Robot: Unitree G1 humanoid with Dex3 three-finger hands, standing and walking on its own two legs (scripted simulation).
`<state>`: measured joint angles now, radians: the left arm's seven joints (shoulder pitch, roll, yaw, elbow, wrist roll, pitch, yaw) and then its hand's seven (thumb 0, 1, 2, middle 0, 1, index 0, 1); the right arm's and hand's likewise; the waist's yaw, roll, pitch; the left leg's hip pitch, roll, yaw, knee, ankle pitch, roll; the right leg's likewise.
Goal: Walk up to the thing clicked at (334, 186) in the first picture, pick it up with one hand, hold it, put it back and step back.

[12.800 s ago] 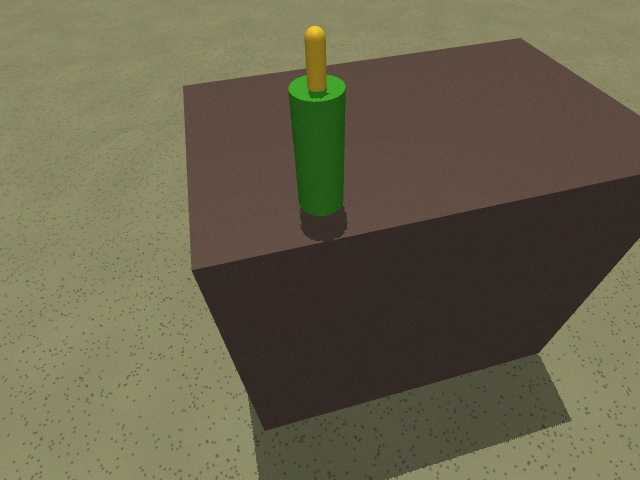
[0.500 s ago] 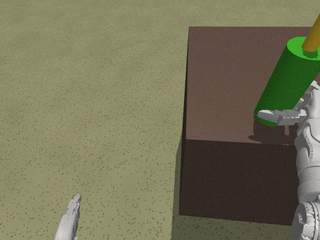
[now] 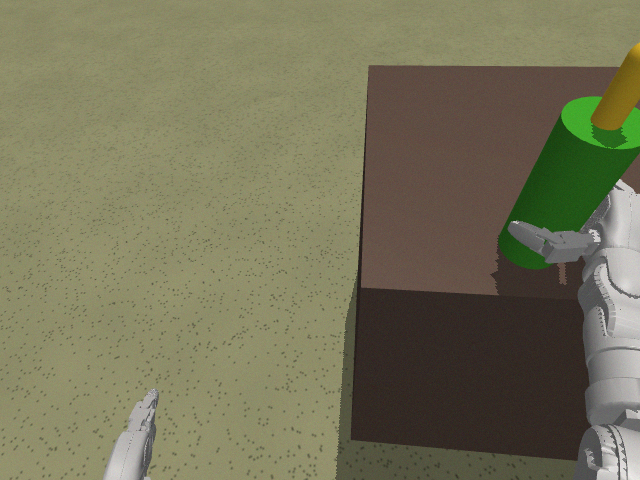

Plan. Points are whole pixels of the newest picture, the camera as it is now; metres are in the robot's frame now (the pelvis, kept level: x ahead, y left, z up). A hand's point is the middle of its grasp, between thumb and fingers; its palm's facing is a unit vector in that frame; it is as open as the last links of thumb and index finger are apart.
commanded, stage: settle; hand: right
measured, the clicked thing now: (574, 171) +0.42 -0.22 +0.19
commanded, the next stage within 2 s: lift in 0.64 s
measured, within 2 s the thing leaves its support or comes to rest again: leaves its support in 0.14 s
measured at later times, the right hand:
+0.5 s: hand (572, 201) +0.41 -0.22 +0.16, palm faces +0.25 +0.97 -0.01, open 10.7 cm
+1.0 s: hand (569, 181) +0.41 -0.21 +0.19, palm faces +0.24 +0.97 -0.01, open 10.7 cm
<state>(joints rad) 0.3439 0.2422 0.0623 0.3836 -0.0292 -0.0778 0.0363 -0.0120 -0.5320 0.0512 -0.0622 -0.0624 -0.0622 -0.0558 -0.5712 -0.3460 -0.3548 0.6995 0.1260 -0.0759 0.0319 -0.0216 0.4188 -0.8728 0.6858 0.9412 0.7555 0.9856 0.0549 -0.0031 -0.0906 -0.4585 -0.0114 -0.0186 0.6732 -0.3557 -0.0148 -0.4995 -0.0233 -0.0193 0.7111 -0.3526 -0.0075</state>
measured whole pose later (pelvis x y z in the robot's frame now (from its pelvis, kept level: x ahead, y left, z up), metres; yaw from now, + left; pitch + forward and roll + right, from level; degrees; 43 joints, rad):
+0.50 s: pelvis -0.01 +0.00 +0.01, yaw -1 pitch +4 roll +1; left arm 0.32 0.24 0.04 0.47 -0.03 -0.13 0.08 -0.01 -0.54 0.06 -0.06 -0.06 -0.05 -0.05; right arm -0.61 -0.36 -0.32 0.67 0.14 0.04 0.03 -0.02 0.54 -1.03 0.67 1.05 0.74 1.10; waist 0.04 -0.02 -0.07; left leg -0.36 0.00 -0.01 0.59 -0.31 -0.01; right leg -0.40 -0.01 -0.01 0.61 -0.29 0.00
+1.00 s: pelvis -0.01 +0.01 +0.01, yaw -1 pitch +3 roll +0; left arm 0.29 0.24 0.05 0.52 -0.03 -0.15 0.10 -0.01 -0.53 0.05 -0.05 -0.06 -0.06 -0.05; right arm -0.60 -0.34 -0.31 0.57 0.15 0.13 0.01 -0.02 0.55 -1.05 0.66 1.06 0.73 1.11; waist 0.03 -0.03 -0.07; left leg -0.31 0.00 -0.01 0.55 -0.29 -0.01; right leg -0.34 -0.02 -0.01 0.56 -0.27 0.00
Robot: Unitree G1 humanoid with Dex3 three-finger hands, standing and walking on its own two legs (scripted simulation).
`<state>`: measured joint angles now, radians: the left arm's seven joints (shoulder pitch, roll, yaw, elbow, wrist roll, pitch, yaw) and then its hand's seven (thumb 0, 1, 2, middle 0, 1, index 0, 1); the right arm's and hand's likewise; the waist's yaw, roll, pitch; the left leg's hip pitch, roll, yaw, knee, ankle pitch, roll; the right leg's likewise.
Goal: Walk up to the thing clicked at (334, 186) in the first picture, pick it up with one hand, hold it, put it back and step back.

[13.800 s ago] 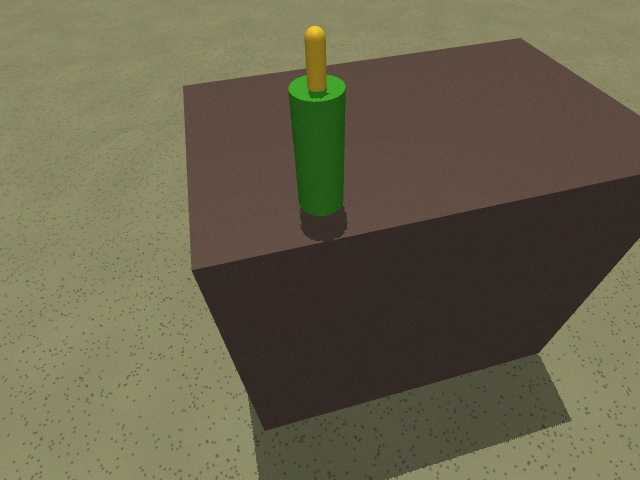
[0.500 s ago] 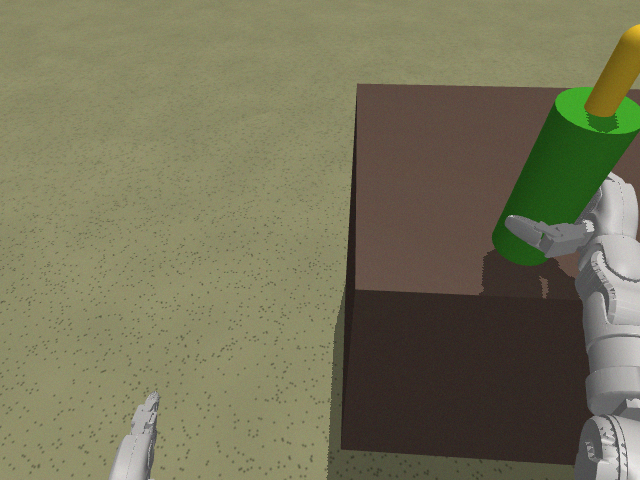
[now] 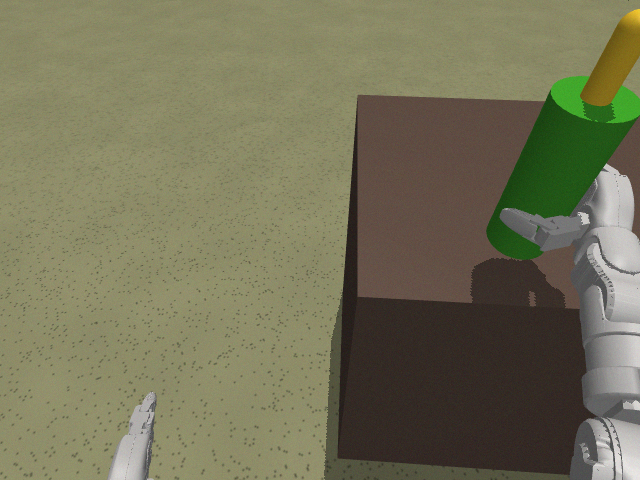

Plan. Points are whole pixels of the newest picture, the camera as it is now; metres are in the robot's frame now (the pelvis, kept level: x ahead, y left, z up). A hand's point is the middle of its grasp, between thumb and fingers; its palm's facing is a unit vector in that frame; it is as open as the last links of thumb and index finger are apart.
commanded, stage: lift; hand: right
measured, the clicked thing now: (563, 153) +0.41 -0.20 +0.24
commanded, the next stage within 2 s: hold in 1.04 s
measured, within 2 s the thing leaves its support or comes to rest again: neither
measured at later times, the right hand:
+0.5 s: hand (578, 164) +0.37 -0.20 +0.26, palm faces +0.21 +0.98 -0.02, open 10.7 cm
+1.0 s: hand (596, 154) +0.33 -0.18 +0.29, palm faces +0.20 +0.98 -0.02, open 10.7 cm
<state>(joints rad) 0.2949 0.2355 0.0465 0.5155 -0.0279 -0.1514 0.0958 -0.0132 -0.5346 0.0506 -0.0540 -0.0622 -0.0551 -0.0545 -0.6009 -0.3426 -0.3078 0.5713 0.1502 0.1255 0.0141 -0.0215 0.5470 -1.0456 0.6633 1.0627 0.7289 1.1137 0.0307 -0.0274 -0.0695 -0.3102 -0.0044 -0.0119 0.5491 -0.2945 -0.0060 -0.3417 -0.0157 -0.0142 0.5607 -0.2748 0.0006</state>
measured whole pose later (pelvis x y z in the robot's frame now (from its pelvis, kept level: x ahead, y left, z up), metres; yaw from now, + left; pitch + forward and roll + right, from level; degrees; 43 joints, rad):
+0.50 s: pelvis +0.00 +0.00 +0.00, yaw -2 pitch -1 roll +0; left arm 0.28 0.24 0.07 0.56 -0.05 -0.13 0.07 -0.01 -0.54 0.05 -0.05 -0.05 -0.04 -0.05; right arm -0.57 -0.32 -0.30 0.15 0.19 0.54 0.01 -0.02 0.55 -1.05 0.67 1.05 0.74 1.10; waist -0.01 -0.07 -0.08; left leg -0.21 0.01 0.01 0.53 -0.30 0.00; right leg -0.25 0.00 0.01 0.52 -0.26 0.00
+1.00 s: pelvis -0.01 +0.01 +0.00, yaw -2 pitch -2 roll +0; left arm 0.26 0.26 0.06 0.62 -0.05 -0.20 0.08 -0.01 -0.55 0.05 -0.04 -0.05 -0.04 -0.05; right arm -0.59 -0.32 -0.31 -0.02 0.22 0.77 -0.01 -0.02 0.56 -1.05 0.67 1.05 0.74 1.10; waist -0.01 -0.08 -0.09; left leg -0.21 0.01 0.03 0.54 -0.29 0.00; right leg -0.24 0.00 0.02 0.53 -0.25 0.01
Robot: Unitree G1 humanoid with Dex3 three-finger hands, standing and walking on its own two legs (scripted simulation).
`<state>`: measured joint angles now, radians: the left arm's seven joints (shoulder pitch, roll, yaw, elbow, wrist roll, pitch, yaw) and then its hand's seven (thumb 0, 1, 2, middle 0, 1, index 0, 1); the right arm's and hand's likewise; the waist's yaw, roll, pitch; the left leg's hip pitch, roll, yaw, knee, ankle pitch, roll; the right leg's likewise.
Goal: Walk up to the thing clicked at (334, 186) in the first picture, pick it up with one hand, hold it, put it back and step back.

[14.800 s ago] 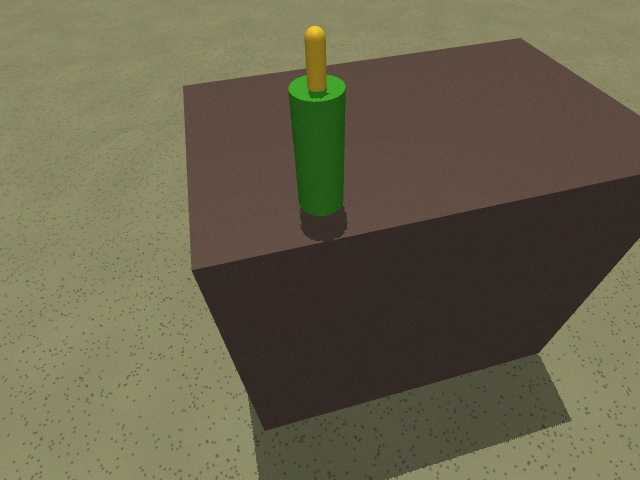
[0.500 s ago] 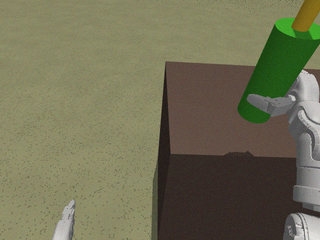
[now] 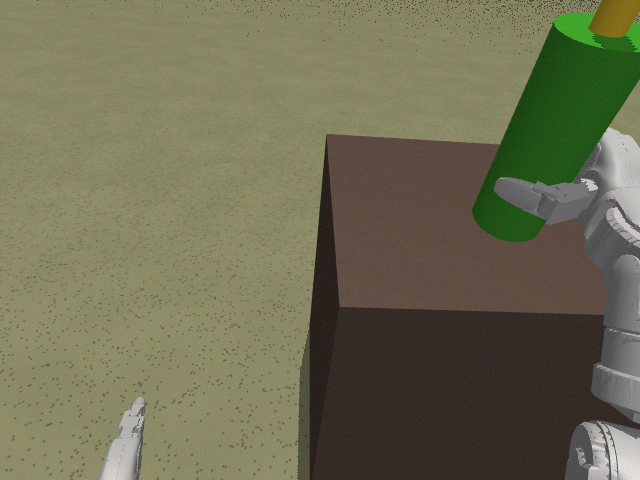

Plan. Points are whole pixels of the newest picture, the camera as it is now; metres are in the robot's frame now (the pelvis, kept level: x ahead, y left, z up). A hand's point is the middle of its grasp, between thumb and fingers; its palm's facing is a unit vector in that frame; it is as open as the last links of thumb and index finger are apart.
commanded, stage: lift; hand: right
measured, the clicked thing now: (564, 108) +0.34 -0.16 +0.36
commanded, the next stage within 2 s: hold in 0.04 s
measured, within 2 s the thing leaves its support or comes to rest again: neither
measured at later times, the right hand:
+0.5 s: hand (544, 157) +0.34 -0.16 +0.31, palm faces +0.13 +0.99 -0.03, open 10.7 cm
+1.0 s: hand (550, 161) +0.34 -0.17 +0.31, palm faces +0.15 +0.99 -0.02, open 10.7 cm
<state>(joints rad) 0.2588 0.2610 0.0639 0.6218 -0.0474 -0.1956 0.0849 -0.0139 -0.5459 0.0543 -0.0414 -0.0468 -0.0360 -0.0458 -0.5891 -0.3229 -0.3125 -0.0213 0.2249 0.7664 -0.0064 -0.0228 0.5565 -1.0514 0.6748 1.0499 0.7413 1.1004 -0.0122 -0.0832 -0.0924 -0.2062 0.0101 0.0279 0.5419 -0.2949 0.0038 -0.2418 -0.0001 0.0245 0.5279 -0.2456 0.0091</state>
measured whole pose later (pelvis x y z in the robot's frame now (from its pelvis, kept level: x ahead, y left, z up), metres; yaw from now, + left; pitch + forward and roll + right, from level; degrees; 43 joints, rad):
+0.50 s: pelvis +0.00 +0.00 +0.00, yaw +0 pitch -3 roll +0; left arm 0.24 0.27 0.07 0.68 -0.05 -0.22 0.08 -0.01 -0.54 0.05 -0.05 -0.05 -0.05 -0.05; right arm -0.62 -0.32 -0.31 -0.10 0.25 0.88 0.00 -0.02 0.56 -1.05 0.67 1.05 0.74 1.10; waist -0.02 -0.09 -0.11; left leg -0.21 0.01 0.03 0.55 -0.30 0.00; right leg -0.25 0.00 0.03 0.54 -0.25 0.01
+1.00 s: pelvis +0.00 +0.00 +0.00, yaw +0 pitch -3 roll +0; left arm 0.24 0.27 0.06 0.67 -0.05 -0.23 0.09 -0.01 -0.53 0.05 -0.05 -0.05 -0.05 -0.05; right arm -0.61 -0.33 -0.32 -0.13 0.25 0.91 -0.02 -0.02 0.56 -1.05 0.67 1.05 0.74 1.10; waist -0.02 -0.09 -0.11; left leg -0.21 0.01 0.03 0.56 -0.30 0.00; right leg -0.25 0.00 0.02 0.55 -0.25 0.01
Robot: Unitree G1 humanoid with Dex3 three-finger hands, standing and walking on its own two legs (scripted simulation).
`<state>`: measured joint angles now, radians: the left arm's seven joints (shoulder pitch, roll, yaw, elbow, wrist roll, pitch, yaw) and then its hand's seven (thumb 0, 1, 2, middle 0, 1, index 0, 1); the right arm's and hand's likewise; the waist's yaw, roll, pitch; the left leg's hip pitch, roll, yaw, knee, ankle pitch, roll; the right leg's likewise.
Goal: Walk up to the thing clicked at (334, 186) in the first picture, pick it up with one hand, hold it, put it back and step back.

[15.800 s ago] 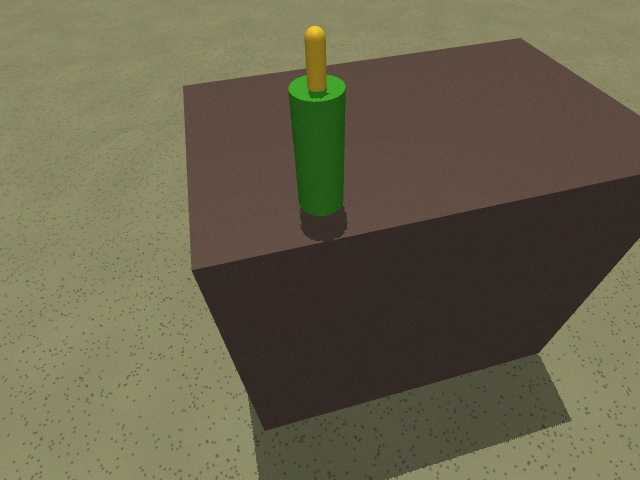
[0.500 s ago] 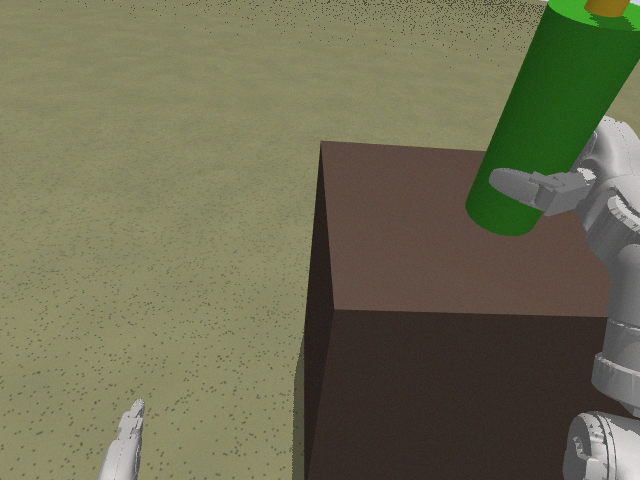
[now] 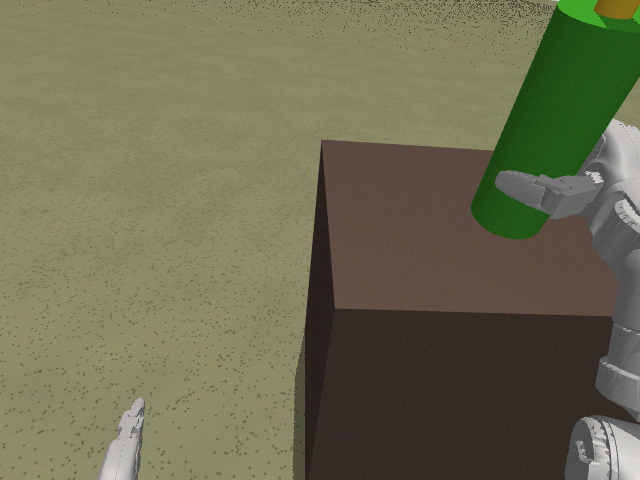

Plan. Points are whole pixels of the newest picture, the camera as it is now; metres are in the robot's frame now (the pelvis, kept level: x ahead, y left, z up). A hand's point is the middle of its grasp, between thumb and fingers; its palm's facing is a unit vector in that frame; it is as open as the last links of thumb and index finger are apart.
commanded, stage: hold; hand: right
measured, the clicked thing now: (568, 96) +0.32 -0.16 +0.38
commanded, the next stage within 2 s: crouch in 1.74 s
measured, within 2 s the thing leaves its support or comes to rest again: neither
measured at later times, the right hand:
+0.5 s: hand (540, 158) +0.34 -0.16 +0.32, palm faces +0.12 +0.99 -0.02, open 10.7 cm
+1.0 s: hand (538, 161) +0.33 -0.16 +0.32, palm faces +0.12 +0.99 -0.02, open 10.7 cm
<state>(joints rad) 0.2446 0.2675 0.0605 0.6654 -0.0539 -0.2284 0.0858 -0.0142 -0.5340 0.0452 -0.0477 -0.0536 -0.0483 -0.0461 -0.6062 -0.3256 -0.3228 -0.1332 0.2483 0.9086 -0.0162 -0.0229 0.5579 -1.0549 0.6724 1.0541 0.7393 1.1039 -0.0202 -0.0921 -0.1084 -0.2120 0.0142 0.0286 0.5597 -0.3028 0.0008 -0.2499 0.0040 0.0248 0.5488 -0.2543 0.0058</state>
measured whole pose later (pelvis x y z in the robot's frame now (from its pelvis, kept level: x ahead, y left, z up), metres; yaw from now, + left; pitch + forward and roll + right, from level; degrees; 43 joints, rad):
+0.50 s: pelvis +0.00 +0.00 +0.00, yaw +0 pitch -3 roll +0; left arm 0.24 0.27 0.07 0.69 -0.05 -0.25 0.08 -0.01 -0.53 0.04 -0.05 -0.06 -0.05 -0.05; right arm -0.64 -0.33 -0.32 -0.09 0.25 0.91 -0.01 -0.02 0.56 -1.06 0.67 1.05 0.74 1.10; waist -0.02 -0.09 -0.11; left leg -0.21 0.01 0.03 0.56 -0.30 0.00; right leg -0.25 0.00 0.02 0.55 -0.25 0.00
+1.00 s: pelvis -0.01 +0.00 +0.00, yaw +0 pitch -3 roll +0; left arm 0.24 0.27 0.06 0.68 -0.05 -0.26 0.09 -0.01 -0.53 0.04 -0.05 -0.06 -0.05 -0.05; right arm -0.63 -0.33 -0.31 -0.10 0.25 0.90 0.00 -0.02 0.56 -1.06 0.68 1.05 0.74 1.10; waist -0.02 -0.09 -0.11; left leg -0.21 0.01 0.04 0.56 -0.30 0.01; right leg -0.25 0.00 0.03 0.55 -0.25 0.01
